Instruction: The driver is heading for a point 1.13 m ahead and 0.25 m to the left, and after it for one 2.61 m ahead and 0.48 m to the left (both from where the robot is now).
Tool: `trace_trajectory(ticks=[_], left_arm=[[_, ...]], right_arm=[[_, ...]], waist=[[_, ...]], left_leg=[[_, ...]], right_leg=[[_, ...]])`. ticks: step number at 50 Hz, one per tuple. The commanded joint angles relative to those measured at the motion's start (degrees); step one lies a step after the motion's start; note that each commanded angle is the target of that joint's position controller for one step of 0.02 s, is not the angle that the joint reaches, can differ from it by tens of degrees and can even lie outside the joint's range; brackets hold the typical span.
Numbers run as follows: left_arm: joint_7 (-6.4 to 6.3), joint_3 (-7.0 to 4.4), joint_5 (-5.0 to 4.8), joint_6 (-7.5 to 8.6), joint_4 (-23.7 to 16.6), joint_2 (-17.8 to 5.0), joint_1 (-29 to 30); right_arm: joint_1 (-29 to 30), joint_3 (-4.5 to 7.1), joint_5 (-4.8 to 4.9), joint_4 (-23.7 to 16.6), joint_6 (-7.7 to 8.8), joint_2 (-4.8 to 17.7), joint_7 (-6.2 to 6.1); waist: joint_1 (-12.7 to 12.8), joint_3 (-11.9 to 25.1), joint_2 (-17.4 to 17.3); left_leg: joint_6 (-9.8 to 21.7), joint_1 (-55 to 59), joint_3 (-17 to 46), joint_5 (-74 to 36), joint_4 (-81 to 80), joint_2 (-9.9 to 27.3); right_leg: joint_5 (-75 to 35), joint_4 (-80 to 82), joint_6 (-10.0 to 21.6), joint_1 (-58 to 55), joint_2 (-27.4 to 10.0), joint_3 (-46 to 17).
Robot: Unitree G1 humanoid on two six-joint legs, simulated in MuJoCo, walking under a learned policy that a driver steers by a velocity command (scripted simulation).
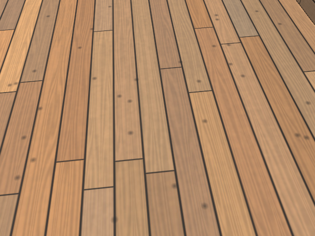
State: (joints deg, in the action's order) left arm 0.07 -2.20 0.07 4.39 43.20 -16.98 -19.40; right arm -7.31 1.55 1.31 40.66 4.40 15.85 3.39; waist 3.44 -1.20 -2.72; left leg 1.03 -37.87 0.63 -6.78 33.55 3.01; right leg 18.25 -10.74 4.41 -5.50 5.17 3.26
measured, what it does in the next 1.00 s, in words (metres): walks ahead, turning left: left foot, then right foot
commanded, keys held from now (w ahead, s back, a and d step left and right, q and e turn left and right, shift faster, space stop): w+q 0.70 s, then w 0.26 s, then w+e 0.04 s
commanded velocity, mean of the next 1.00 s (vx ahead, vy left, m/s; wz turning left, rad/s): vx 0.50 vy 0.00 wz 0.45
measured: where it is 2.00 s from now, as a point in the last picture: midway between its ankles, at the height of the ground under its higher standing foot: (128, 113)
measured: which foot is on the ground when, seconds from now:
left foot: up 0.00-0.08, down 0.10-0.54, up 0.56-1.00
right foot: down 0.00-0.12, up 0.14-0.52, down 0.54-1.00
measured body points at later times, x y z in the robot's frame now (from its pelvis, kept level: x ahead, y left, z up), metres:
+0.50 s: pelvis +0.31 +0.01 +0.00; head +0.34 +0.02 +0.45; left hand +0.46 +0.30 -0.07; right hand +0.45 -0.26 -0.11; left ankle +0.21 +0.10 -0.73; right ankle +0.51 -0.09 -0.71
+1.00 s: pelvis +0.56 +0.08 +0.00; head +0.59 +0.10 +0.45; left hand +0.40 +0.32 -0.12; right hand +0.88 +0.02 -0.07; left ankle +0.62 +0.27 -0.71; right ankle +0.51 -0.09 -0.73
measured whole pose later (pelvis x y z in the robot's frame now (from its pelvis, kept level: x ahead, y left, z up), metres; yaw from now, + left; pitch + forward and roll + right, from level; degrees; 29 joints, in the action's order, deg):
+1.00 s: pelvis +0.56 +0.08 +0.00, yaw +29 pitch +2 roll -2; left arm 0.5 -3.4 -1.6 4.0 48.8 -17.0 -23.2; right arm -2.7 1.7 1.1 35.1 2.5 14.4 2.5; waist 6.5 -1.9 -1.9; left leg 1.7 -32.4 0.8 5.3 34.2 3.2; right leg 18.7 -14.4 -0.9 -2.8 -0.5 7.3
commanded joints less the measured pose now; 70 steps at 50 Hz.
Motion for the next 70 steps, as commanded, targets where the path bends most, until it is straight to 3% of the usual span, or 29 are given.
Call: trace_trajectory(ticks=[1, 3, 5, 6, 7, 8, 9, 10, 12, 15, 19, 23, 26, 27, 28, 29, 30, 32, 35, 39, 49, 52, 53, 54, 55, 56, 59, 63, 70], left_arm=[[-0.78, -2.79, -0.17, -0.63, -1.2, -9.7, -2.1], [-1.66, -3.12, -0.02, -1.61, -1.6, -11.2, -1.5], [-2.5, -2.96, 0.17, -2.36, -2.6, -11.8, 0.1], [-2.2, -1.39, 1.31, -1.06, -5.1, -7.5, -3.8], [-0.97, 0.19, 1.57, 0.88, -5.3, -4.2, -5.9], [0.25, -0.97, -0.92, 2.55, -6.7, -8.9, 0.2], [0.7, -0.69, -2.19, 3.49, -8.8, -8.9, 4.9], [0.57, -0.52, -1.13, 3.93, -9.3, -8.2, 6.8], [0.28, -1.06, 0.65, 2.99, -9.1, -8.2, 5.4], [-0.17, -0.28, 1.18, 1.52, -8.8, -6.0, 3.8], [-0.06, 0.83, 0.95, 1.75, -10.7, -3.4, 13.3], [0.42, -0.5, -0.59, 2.43, -11.5, -6.2, 16.1], [0.35, -2.28, -0.67, 2.94, -10.1, -8.1, 9.9], [0.01, -3.14, 0.03, 3.19, -9.6, -9.9, 4.4], [-0.36, -3.89, 0.54, 2.87, -9.4, -13.2, -2.4], [0.35, -4.92, 0.77, 1.93, -7.0, -16.4, -5.6], [0.53, -3.81, 0.26, 1.89, -8.6, -11.0, -2.7], [0.25, -2.48, 0.69, 1.53, -8.7, -7.1, 2.0], [-0.15, -2.07, 0.83, 1.91, -6.9, -4.9, 4.2], [0.25, -2.79, 0.35, 2.42, -3.6, -6.4, 1.6], [0.22, -3.66, -2.12, -0.03, 3.1, -10.5, -2.9], [-0.1, -3.26, -2.43, -0.86, 4.0, -10.7, -1.6], [-0.14, -1.95, -1.14, -0.53, 2.7, -7.9, -1.2], [0.11, 0.29, -0.43, 0.27, 0.9, -0.5, -7.1], [0.18, -1.08, -1.9, 1.05, 2.0, -6.1, -4.6], [0.3, -2.11, -3.16, 1.25, 0.3, -8.7, -0.6], [-0.1, -2.46, -1.75, 0.02, 0.6, -6.8, 1.4], [-0.22, -2.14, -1.79, -2.39, 0.5, -3.2, 1.4], [1.86, -1.05, -1.22, -1.97, -3.8, -1.1, 13.5]], right_arm=[[8.9, 0.72, -0.08, -7.2, 1.46, 3.7, 1.35], [5.0, 1.75, -0.42, -7.1, 1.08, 5.8, 1.35], [-9.8, 4.39, -0.13, -4.7, 0.68, 11.0, 0.23], [-18.1, 6.21, -0.84, -4.0, 0.07, 17.4, -0.79], [-18.3, 5.7, 0.14, -3.9, 0.21, 15.7, -0.93], [-17.9, 4.78, 0.04, -3.9, -0.12, 11.9, -1.42], [-14.7, 4.37, -0.08, -4.4, -0.29, 10.5, -1.8], [-10.8, 4.02, -0.17, -5.1, -0.45, 9.6, -1.93], [-6.4, 3.38, -1.09, -6.5, -0.53, 8.1, -2.31], [-5.1, 3.81, -0.8, -5.9, -0.36, 9.4, -3.04], [-8.0, 4.52, 0.04, -4.2, -1.0, 11.2, -3.95], [-11.5, 4.64, 0.63, -2.7, -1.83, 11.1, -4.25], [-10.7, 4.29, 0.1, -3.1, -2.2, 9.2, -4.11], [-11.1, 3.26, -0.29, -3.5, -2.0, 6.2, -3.81], [-15.6, 1.72, -1.68, -4.1, -1.73, 1.2, -3.51], [-20.0, 1.5, 0.99, -6.3, -1.13, 2.3, -3.4], [-17.1, 2.9, 1.65, -4.7, -1.43, 8.3, -3.86], [-9.1, 3.59, 0.21, -5.8, -2.22, 9.4, -3.96], [-8.4, 3.65, 0.38, -6.4, -2.83, 6.7, -3.33], [-4.8, 2.5, -0.31, -7.3, -3.01, 3.0, -3.22], [9.0, 1.52, -0.13, -10.7, -0.76, 3.1, -0.69], [-5.2, 4.31, -0.78, -6.7, -0.39, 8.0, -1.35], [-15.3, 5.71, -1.44, -4.7, -0.73, 12.0, -2.28], [-17.5, 6.3, -2.25, -4.5, -1.03, 17.0, -2.83], [-17.9, 5.17, -1.98, -4.6, -0.87, 12.0, -2.85], [-14.7, 4.2, -1.49, -4.0, -0.56, 9.4, -2.76], [-6.3, 2.86, -1.8, -3.3, 0.66, 4.2, -2.21], [-4.6, 3.63, -2.19, -0.8, 2.5, 4.8, -2.51], [-7.9, 4.68, -1.73, 2.7, 1.69, 8.3, -3.98]], waist=[[1.2, -3.5, 5.1], [-1.5, 1.6, 8.0], [-10.1, 10.3, 7.4], [-10.5, 19.3, -3.1], [-8.6, 27.0, -9.4], [-11.3, 22.4, -3.7], [-10.3, 14.2, -0.3], [-7.5, 7.5, 4.6], [-3.4, 2.7, 2.6], [-1.6, 1.2, 0.7], [-5.7, 1.0, -0.9], [-6.5, 2.4, -3.0], [-2.4, 3.7, -4.3], [0.4, 7.9, -2.1], [0.6, 16.1, 9.5], [-1.6, 18.4, 27.2], [0.2, 11.7, 15.5], [0.2, 3.3, 6.9], [-1.7, 0.8, 10.5], [-1.5, -0.4, 7.3], [0.7, -3.3, 7.4], [-8.3, 5.5, 6.9], [-12.5, 13.3, 3.2], [-8.8, 20.8, -11.5], [-11.3, 21.6, -7.4], [-10.3, 12.6, -6.2], [-4.8, 3.6, -4.2], [-2.4, 0.1, -1.4], [-6.3, -4.0, 1.0]], left_leg=[[2.4, -2.8, -1.9, 5.8, -2.6, -2.0], [4.6, 4.2, -5.8, 12.6, -1.4, -5.9], [8.8, 27.2, -3.7, 9.5, -4.5, -7.1], [17.6, 52.9, 19.1, 7.7, -1.9, 7.7], [25.9, 65.2, 46.2, 13.7, -10.2, 17.4], [22.1, 63.1, 41.0, 20.4, -13.2, 14.9], [19.5, 54.6, 33.1, 20.8, -14.6, 12.9], [17.8, 44.3, 28.3, 16.1, -16.5, 10.4], [17.3, 31.7, 22.9, 7.1, -19.7, 7.0], [17.4, 21.8, 17.0, 0.2, -21.4, 4.6], [12.8, 16.6, 12.2, 7.2, -19.6, -0.2], [10.0, 23.1, 19.2, 16.1, -14.6, 2.5], [7.3, 24.9, 22.3, 17.1, -6.8, 2.6], [5.2, 22.4, 19.6, 18.3, 2.8, -0.4], [2.5, 14.2, 13.3, 36.4, 20.7, -5.7], [0.6, -4.5, 8.2, 42.5, 36.8, -8.0], [-0.4, -8.3, 10.1, 36.8, 43.0, -4.3], [-1.1, -6.3, 7.4, 27.6, 41.9, -0.8], [-1.5, -1.4, 6.0, 23.1, 35.9, 2.1], [-1.8, -3.3, 6.1, 20.5, 25.9, 1.7], [1.5, 4.8, -0.8, 12.8, -0.7, -0.2], [5.0, 28.5, -3.3, 11.1, -6.7, -4.0], [7.9, 46.1, 5.6, 9.9, -4.2, 4.8], [15.8, 62.0, 31.9, 18.6, -9.1, 20.4], [16.4, 58.7, 38.2, 25.1, -14.1, 21.0], [14.1, 52.4, 28.9, 23.9, -15.3, 19.0], [10.7, 35.5, 13.1, 14.4, -21.1, 12.5], [10.8, 29.6, 3.7, 5.5, -26.0, 12.1], [8.8, 33.5, -7.8, 2.9, -27.4, 11.4]], right_leg=[[-40.7, -3.0, 4.1, -2.4, -18.6, -1.7], [-63.9, -12.3, 2.8, -5.0, -18.3, -0.3], [-66.8, -33.9, 0.3, 4.3, -16.1, 2.3], [-38.6, -56.7, -3.5, 27.4, -10.2, 3.0], [13.6, -71.4, -6.0, 43.4, 0.7, -6.1], [10.9, -73.3, -4.9, 50.0, -3.4, -12.2], [6.7, -69.2, -4.1, 51.7, -6.4, -11.4], [4.1, -62.7, -4.0, 50.2, -8.3, -10.0], [1.6, -56.5, -5.4, 43.6, -10.2, -9.1], [-0.9, -47.5, -8.6, 39.5, -10.4, -6.4], [-19.5, -28.5, -9.8, 32.2, -6.9, -4.8], [-21.0, -20.1, -8.7, 29.2, -5.8, -8.2], [-14.7, -17.1, -5.1, 21.1, -6.0, -7.5], [-12.1, -16.6, -2.5, 11.7, -10.2, -10.7], [-9.1, -16.8, 1.4, -3.0, -21.8, -22.8], [12.8, -7.1, 9.4, -11.2, -31.3, -52.0], [22.6, -4.0, 7.7, -6.2, -28.9, -50.2], [6.0, -4.6, 4.6, 5.2, -23.6, -30.9], [-6.8, -1.5, 4.2, 11.5, -19.0, -17.6], [-15.7, 1.2, 7.2, 10.6, -20.0, -12.4], [-25.9, -0.3, 5.4, 4.5, -21.3, -5.2], [-43.8, -17.6, 2.4, 8.2, -17.5, -2.2], [-29.9, -33.2, 0.0, 20.0, -14.7, -0.8], [11.0, -53.8, -3.9, 40.8, -4.7, -1.4], [15.4, -61.7, -3.8, 45.8, -5.4, -10.3], [11.0, -62.9, -3.4, 49.7, -8.0, -10.0], [-0.6, -57.0, -3.9, 43.3, -13.0, -9.1], [-6.6, -53.4, -5.4, 42.3, -13.3, -9.9], [-22.1, -32.4, -4.6, 43.7, -12.0, -5.4]])
Keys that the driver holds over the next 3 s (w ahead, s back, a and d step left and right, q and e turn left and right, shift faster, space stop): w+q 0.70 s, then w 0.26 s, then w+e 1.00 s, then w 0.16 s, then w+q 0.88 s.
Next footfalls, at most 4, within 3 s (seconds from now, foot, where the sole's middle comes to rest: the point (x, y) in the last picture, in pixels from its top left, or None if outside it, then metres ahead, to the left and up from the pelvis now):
0.10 left None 0.25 0.11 -0.77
0.54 right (195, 220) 0.54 -0.07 -0.77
1.06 left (115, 189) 0.67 0.29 -0.77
1.58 right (149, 127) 1.03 0.16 -0.77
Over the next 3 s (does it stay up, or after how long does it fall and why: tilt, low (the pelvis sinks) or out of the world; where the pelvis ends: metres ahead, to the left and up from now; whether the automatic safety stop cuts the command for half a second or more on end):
stays up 1.59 0.30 -0.01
